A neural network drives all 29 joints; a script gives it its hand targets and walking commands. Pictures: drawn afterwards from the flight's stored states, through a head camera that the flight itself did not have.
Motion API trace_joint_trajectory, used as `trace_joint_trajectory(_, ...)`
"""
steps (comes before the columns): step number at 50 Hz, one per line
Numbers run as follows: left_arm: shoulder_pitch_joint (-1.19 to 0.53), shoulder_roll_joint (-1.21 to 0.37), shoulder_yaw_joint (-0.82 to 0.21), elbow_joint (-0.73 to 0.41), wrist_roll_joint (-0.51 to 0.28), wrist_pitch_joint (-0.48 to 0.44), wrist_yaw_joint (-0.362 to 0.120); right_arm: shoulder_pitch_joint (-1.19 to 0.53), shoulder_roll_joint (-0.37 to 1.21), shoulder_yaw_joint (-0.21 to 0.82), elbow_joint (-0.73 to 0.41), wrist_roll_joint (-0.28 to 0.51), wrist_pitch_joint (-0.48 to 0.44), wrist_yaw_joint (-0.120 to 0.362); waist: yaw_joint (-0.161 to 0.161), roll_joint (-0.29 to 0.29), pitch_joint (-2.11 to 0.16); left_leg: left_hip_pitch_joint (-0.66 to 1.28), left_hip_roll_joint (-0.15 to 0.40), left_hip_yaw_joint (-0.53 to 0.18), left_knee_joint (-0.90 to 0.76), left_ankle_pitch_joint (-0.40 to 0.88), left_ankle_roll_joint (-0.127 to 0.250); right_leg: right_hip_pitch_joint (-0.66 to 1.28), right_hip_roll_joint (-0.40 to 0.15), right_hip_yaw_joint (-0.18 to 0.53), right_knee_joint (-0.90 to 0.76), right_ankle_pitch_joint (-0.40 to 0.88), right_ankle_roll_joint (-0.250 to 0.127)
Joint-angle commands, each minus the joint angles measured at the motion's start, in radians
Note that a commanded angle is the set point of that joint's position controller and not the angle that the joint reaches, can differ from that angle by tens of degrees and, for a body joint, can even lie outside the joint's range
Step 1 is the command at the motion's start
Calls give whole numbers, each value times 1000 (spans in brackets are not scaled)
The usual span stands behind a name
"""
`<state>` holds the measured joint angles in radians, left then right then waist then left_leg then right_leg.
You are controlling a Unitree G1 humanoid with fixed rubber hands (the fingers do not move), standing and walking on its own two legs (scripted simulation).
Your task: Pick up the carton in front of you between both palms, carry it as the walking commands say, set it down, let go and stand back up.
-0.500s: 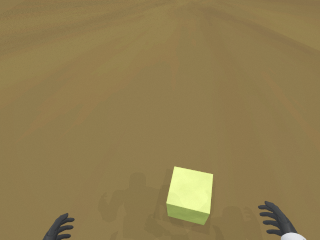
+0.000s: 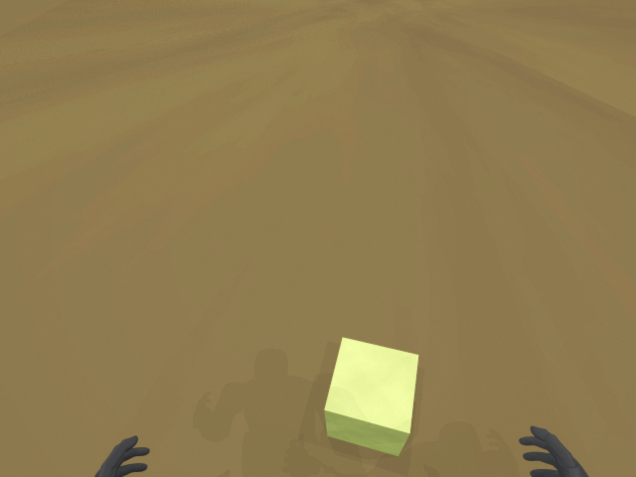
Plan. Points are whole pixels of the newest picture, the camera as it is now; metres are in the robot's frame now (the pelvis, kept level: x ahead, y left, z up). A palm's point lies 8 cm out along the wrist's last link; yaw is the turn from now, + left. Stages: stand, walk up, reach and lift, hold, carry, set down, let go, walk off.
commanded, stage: stand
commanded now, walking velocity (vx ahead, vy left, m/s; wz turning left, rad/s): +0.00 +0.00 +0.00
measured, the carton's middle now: (370, 397) +0.41 -0.10 -0.65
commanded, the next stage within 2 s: none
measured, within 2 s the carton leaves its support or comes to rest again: neither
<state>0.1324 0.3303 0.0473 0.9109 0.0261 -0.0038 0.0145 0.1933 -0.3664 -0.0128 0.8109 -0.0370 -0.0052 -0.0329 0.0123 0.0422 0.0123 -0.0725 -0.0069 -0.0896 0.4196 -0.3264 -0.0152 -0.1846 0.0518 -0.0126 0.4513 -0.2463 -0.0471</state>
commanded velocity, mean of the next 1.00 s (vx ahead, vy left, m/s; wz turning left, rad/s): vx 0.00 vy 0.00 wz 0.00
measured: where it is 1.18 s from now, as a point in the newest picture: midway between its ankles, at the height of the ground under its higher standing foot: outside the picture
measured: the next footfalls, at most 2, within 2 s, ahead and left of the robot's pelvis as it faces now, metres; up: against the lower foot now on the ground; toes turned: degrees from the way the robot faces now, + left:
none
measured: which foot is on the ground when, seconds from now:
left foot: down 0.00-1.00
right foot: down 0.00-1.00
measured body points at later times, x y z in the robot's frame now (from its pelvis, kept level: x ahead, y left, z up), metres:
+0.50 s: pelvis -0.02 +0.00 +0.00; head -0.02 -0.01 +0.45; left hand +0.09 +0.32 -0.10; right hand +0.08 -0.30 -0.12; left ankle -0.06 +0.14 -0.74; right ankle +0.00 -0.09 -0.74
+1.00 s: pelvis -0.03 +0.01 +0.01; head -0.03 +0.00 +0.46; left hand +0.08 +0.33 -0.10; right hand +0.07 -0.31 -0.12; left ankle -0.06 +0.14 -0.74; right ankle +0.00 -0.09 -0.74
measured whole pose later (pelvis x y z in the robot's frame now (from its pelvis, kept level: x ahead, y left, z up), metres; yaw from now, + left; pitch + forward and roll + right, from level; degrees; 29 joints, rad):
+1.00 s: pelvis -0.03 +0.01 +0.01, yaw -1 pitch -3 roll +0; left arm 0.09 0.38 0.02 1.07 0.01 -0.01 0.00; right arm 0.16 -0.40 0.01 0.99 -0.02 -0.01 -0.02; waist 0.01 0.02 0.04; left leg -0.04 -0.02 -0.07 0.34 -0.25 -0.01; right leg -0.16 0.04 0.02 0.37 -0.16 -0.03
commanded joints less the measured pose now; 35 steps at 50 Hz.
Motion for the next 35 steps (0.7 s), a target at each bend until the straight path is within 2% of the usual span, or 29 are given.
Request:
trace_joint_trajectory(1, -46, 175, 36, -29, -1, -11, 2, -21, -143, -30, -33, -1, -16, -2, 0, -41, -30, -83, 82, -61, -67, 229, 18, 90, -133, 146, -77, 254, 22)
trace_joint_trajectory(17, -64, 202, 28, 44, -7, -10, -5, -30, -167, -21, 51, 4, -22, 1, 4, -38, -8, -88, 86, -64, -104, 177, 25, 101, -140, 164, -112, 192, 18)
trace_joint_trajectory(19, -74, 199, 25, 47, -7, -12, -7, -16, -167, -20, 60, 6, -22, 0, -4, -40, -4, -88, 89, -67, -112, 169, 28, 101, -142, 167, -111, 175, 17)
trace_joint_trajectory(29, -78, 209, 16, 76, -11, -13, -7, -33, -182, -15, 92, 9, -21, 4, -3, -30, 10, -87, 95, -71, -128, 166, 33, 97, -144, 169, -121, 179, 16)
trace_joint_trajectory(31, -76, 214, 16, 81, -11, -14, -8, -33, -180, -14, 97, 9, -20, 5, -1, -49, 2, -82, 96, -70, -128, 181, 32, 100, -143, 163, -120, 188, 18)
trace_joint_trajectory(33, -74, 212, 13, 87, -11, -14, -8, -44, -185, -16, 101, 9, -21, 6, 0, -29, -1, -80, 95, -68, -128, 169, 34, 98, -145, 171, -126, 185, 15)
trace_joint_trajectory(35, -82, 220, 13, 90, -12, -13, -6, -41, -185, -15, 107, 11, -20, 6, -5, -37, -5, -79, 96, -69, -133, 170, 33, 108, -145, 171, -126, 185, 16)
